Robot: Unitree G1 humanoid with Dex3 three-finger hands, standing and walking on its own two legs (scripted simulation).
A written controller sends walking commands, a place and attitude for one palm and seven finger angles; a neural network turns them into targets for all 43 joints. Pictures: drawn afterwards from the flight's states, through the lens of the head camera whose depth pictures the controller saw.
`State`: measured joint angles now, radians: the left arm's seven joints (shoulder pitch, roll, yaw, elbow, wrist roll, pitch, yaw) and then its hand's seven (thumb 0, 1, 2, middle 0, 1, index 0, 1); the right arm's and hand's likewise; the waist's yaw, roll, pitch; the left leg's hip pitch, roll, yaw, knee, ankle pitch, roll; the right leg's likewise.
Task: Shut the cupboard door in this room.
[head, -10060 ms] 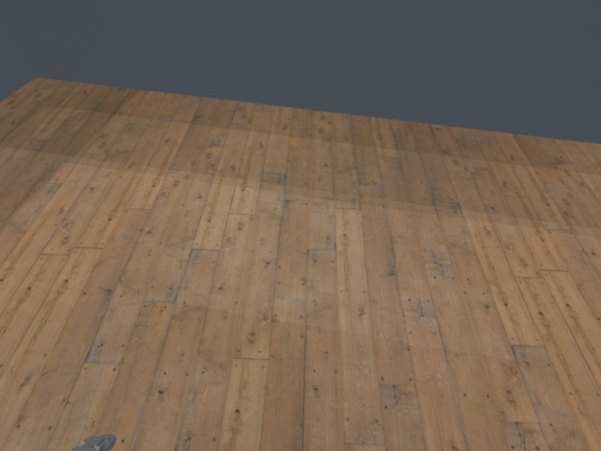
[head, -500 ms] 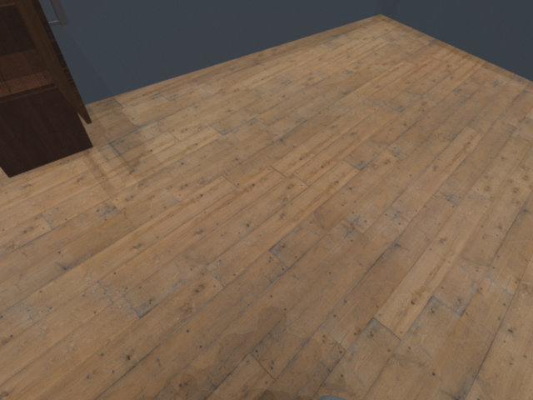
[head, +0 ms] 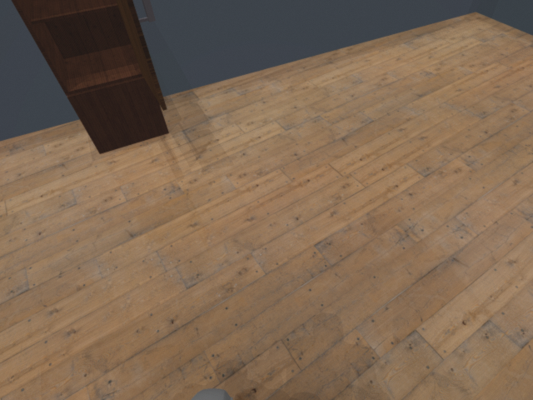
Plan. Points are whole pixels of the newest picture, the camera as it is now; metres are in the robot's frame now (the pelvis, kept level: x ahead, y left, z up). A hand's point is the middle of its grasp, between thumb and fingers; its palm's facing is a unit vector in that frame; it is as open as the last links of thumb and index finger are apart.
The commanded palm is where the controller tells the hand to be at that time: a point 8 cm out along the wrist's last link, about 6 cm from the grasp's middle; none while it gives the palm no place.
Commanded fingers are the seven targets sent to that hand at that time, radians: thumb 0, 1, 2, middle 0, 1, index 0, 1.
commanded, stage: turn or walk to find it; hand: left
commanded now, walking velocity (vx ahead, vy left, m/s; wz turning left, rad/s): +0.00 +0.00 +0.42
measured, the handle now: out of the picture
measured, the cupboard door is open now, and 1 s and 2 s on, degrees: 93 93 93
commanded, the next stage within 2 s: stand and wait in 0.46 s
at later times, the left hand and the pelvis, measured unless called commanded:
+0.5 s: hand out of the picture +0.00 +0.26 -0.16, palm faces +0.22 -0.94 -0.26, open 7.4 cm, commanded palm none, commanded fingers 0.00 0.90 0.90 -0.20 -0.30 -0.20 -0.30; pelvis -0.03 +0.04 +0.00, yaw +11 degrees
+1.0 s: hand out of the picture -0.09 +0.19 -0.17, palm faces +0.36 -0.90 -0.23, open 7.3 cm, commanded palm none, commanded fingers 0.00 0.90 0.90 -0.20 -0.30 -0.20 -0.30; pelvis -0.05 +0.00 +0.00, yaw +19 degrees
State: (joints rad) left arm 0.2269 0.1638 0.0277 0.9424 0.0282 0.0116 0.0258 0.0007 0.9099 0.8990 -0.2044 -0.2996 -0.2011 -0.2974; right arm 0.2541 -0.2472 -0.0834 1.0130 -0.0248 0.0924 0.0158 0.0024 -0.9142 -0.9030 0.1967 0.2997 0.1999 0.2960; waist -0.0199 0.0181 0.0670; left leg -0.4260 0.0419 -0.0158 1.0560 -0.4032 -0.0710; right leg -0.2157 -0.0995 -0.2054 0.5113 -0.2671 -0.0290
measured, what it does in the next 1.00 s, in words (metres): steps on the spot, turning left: left foot, then right foot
